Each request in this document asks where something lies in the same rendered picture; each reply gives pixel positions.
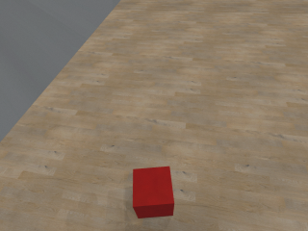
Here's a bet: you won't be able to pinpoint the carton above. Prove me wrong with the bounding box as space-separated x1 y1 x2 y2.
133 166 174 218

